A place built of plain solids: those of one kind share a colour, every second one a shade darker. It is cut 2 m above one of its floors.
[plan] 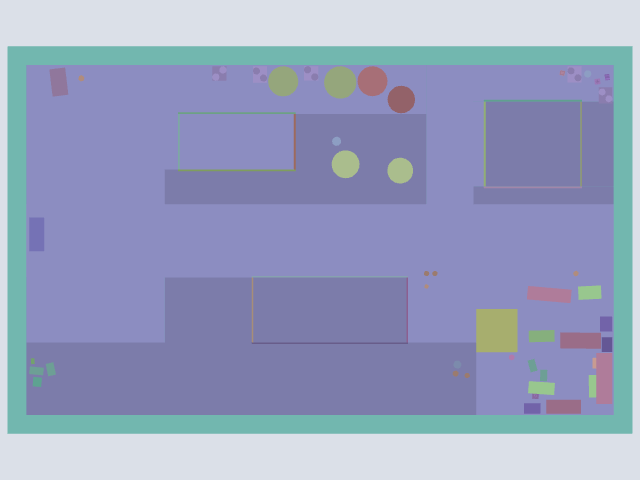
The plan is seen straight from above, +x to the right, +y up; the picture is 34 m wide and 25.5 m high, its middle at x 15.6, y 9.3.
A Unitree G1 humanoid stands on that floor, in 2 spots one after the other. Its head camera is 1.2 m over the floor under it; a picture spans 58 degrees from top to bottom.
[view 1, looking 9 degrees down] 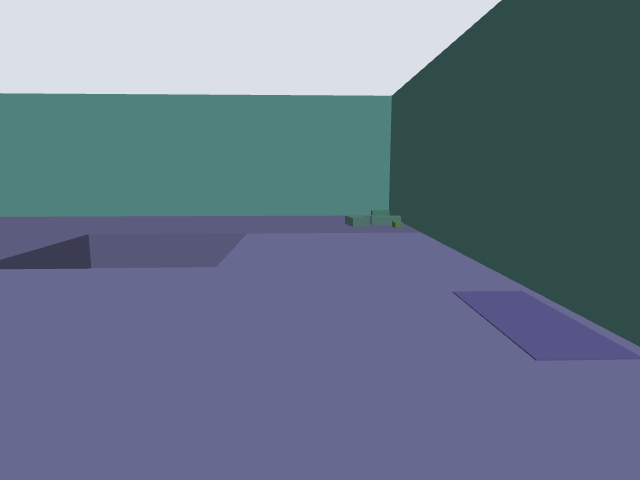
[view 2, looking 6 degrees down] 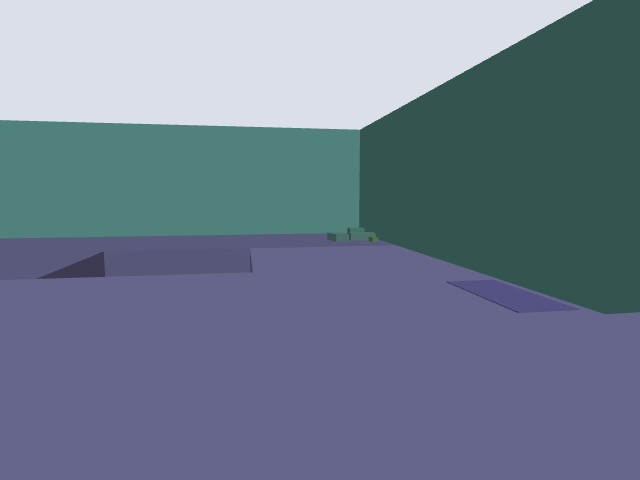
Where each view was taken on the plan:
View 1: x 2.62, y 13.41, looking -92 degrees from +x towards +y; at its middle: floor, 8.69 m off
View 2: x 4.04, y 14.90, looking -100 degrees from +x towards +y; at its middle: floor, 13.00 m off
